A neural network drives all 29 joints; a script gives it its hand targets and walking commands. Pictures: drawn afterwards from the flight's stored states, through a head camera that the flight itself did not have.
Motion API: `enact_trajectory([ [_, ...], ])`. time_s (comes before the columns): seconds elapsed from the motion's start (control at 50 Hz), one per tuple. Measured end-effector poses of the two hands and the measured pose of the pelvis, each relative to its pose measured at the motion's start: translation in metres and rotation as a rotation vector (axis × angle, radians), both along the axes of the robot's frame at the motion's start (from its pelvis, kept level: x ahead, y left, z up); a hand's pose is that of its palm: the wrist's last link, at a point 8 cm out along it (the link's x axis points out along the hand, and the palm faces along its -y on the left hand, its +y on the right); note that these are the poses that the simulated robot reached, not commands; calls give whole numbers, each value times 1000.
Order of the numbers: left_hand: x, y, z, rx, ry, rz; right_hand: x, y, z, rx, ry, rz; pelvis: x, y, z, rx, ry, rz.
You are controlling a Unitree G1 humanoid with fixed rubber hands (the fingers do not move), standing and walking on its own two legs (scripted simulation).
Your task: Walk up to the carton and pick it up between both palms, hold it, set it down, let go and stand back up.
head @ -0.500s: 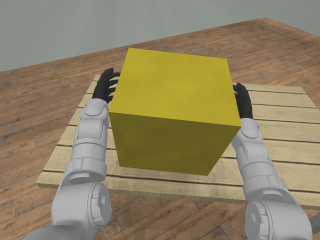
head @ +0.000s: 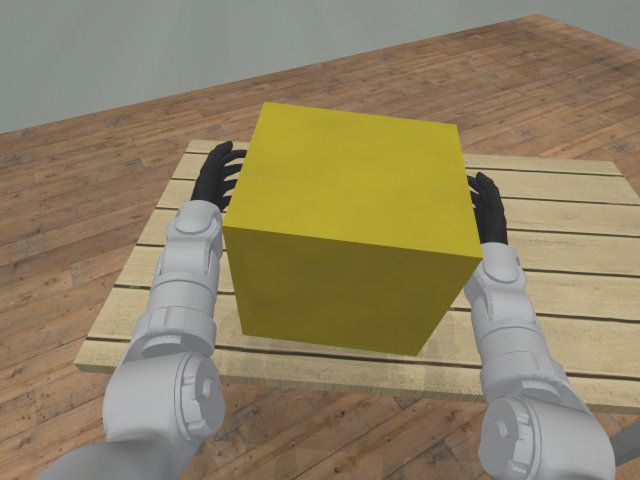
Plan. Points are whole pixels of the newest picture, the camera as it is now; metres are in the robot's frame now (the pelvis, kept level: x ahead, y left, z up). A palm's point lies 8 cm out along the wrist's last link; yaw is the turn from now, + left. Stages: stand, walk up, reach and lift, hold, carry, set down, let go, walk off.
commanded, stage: set down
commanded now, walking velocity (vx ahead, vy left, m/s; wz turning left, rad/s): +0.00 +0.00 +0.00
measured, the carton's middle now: (343, 235) +0.43 -0.02 +0.07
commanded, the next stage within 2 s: none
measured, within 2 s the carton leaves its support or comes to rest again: rests again in 1.88 s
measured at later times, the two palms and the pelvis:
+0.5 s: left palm (218, 205) +0.44 +0.15 +0.12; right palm (479, 242) +0.39 -0.20 +0.09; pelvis +0.01 +0.00 +0.00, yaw -1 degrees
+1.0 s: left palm (230, 207) +0.46 +0.14 +0.09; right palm (479, 248) +0.40 -0.21 +0.07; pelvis +0.02 +0.00 +0.00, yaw -2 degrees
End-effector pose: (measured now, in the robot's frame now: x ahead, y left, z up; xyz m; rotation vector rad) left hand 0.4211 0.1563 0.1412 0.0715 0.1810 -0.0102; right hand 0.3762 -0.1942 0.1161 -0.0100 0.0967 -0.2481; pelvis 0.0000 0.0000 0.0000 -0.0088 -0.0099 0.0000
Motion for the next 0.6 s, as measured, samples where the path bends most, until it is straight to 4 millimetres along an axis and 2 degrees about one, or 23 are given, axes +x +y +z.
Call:
enact_trajectory([
  [0.6, 26, -5, -31, -10, 59, -23, 15, -3, -28, 3, 56, -27, 12, 2, -1, 2, 83, -14],
])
